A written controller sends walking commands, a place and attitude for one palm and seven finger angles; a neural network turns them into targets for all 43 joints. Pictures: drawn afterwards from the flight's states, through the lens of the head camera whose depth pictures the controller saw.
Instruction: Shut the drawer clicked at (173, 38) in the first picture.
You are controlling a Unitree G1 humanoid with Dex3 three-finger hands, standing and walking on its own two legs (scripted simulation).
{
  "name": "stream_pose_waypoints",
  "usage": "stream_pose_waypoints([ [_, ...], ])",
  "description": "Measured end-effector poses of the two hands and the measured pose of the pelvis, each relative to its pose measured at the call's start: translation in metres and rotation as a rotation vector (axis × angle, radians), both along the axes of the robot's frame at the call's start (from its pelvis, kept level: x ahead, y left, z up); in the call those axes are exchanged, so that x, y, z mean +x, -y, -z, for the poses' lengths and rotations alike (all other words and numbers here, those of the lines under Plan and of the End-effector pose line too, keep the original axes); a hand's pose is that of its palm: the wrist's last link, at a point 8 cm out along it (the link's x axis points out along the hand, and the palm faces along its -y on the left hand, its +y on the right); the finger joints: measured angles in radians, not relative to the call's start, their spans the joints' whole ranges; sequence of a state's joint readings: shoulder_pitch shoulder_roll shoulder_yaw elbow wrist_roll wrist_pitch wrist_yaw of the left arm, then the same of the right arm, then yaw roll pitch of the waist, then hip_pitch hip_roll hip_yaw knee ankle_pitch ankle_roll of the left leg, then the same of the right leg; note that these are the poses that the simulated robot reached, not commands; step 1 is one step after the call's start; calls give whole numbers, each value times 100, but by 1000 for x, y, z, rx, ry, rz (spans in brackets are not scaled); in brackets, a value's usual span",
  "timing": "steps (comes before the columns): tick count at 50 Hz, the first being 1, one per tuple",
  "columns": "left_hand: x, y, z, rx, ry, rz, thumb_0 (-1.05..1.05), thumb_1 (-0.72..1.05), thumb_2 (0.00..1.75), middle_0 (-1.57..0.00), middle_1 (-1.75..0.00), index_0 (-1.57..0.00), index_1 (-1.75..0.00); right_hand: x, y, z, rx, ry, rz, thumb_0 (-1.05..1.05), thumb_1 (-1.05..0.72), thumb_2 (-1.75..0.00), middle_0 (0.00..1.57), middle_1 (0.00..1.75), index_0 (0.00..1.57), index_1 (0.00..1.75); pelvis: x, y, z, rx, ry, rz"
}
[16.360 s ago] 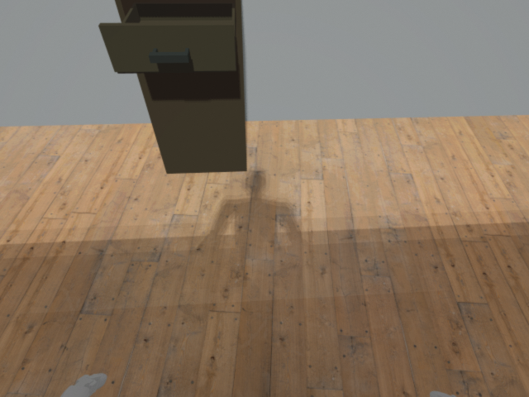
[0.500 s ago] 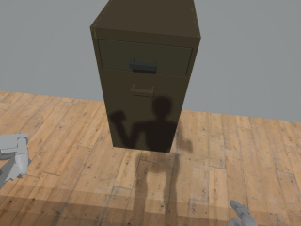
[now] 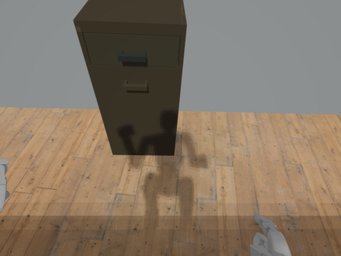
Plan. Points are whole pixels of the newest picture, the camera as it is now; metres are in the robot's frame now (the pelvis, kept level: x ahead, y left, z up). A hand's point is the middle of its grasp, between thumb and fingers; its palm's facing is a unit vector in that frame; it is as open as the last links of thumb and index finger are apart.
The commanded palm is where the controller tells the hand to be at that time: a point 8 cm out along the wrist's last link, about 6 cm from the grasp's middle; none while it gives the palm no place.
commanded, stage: stop stepping back and stand still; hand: left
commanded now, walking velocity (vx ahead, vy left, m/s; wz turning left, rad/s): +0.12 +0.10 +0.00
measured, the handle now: (132, 55) +0.85 +0.24 +0.03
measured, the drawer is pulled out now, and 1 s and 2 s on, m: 0.00 0.00 0.00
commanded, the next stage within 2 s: let the arm hang, fingers relaxed in 1.40 s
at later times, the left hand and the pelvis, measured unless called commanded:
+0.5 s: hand out of the picture +0.06 +0.26 +0.18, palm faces +0.48 -0.75 -0.46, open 3.2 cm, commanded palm -0.02 +0.28 +0.18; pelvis -0.13 -0.01 -0.01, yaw +4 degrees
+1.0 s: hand out of the picture +0.04 +0.25 +0.16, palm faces +0.50 -0.73 -0.47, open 3.2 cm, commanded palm -0.03 +0.28 +0.18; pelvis -0.12 -0.02 -0.01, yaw +7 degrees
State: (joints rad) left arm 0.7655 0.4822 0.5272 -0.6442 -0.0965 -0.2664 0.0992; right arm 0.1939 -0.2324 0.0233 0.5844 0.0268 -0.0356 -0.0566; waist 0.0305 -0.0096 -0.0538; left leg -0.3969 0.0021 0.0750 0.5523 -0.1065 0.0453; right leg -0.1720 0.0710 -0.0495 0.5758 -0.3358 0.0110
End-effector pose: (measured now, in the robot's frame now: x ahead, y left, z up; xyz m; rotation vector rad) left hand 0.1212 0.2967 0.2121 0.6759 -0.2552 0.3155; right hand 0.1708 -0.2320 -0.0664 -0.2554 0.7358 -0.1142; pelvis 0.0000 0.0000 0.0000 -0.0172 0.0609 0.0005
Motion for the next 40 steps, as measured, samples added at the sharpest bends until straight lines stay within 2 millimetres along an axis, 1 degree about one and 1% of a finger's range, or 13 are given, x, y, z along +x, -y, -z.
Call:
stream_pose_waypoints([
  [4,-12,-1,35,-160,-2,-94,1,88,90,-141,-160,-140,-160,-26,17,1,-9,86,29,1,-91,-90,20,30,21,30,-31,0,5,27,49,-24],
  [8,-33,24,57,-199,-44,-60,1,89,90,-140,-160,-140,-160,-61,24,6,-16,87,18,1,-91,-90,20,30,20,29,-63,12,13,44,102,-60],
  [10,-51,36,54,-183,-29,-12,2,89,90,-140,-160,-140,-160,-79,26,8,-26,53,17,1,-91,-90,20,30,20,29,-74,18,14,43,111,-78],
  [13,-78,45,33,-145,54,37,2,88,90,-141,-160,-140,-159,-107,28,7,-49,-14,18,1,-91,-90,20,30,20,29,-85,21,9,46,99,-64],
  [16,-96,40,9,-89,156,42,2,88,90,-141,-160,-140,-159,-130,27,3,-66,-38,39,1,-91,-90,20,30,21,30,-93,18,4,39,72,-41],
  [18,-102,30,2,-67,212,28,1,88,90,-141,-160,-141,-159,-141,25,5,-77,-22,48,2,-91,-90,20,30,21,30,-101,12,6,25,64,-35],
  [20,-103,19,2,-55,244,7,1,88,90,-141,-160,-141,-160,-150,22,12,-81,4,54,1,-91,-90,20,30,21,30,-112,6,13,7,66,-51],
  [23,-100,7,9,-54,201,-42,1,88,90,-141,-160,-141,-160,-166,12,19,-24,-5,61,1,-91,-90,20,30,20,29,-126,7,10,19,90,-64],
  [26,-105,9,20,-77,106,-62,1,89,90,-141,-160,-140,-160,-181,2,23,42,-29,56,1,-91,-90,20,30,21,30,-130,13,5,15,87,-72],
  [29,-118,27,32,-79,24,-46,1,89,90,-141,-160,-140,-160,-188,-1,30,69,-53,33,1,-90,-90,20,30,21,30,-131,21,7,18,76,-70],
  [33,-134,47,37,-77,7,-17,2,88,90,-141,-160,-140,-160,-184,9,44,41,-109,-20,1,-90,-90,21,30,21,30,-139,29,15,25,81,-83],
  [36,-141,46,23,-75,60,-33,2,88,90,-141,-160,-141,-159,-176,18,37,3,-122,-36,2,-90,-90,21,30,21,30,-140,29,9,34,86,-99],
  [40,-143,33,9,-56,117,-73,1,88,90,-141,-160,-141,-159,-156,25,20,-33,-43,-19,2,-90,-90,21,30,21,30,-135,24,4,50,80,-97],
])
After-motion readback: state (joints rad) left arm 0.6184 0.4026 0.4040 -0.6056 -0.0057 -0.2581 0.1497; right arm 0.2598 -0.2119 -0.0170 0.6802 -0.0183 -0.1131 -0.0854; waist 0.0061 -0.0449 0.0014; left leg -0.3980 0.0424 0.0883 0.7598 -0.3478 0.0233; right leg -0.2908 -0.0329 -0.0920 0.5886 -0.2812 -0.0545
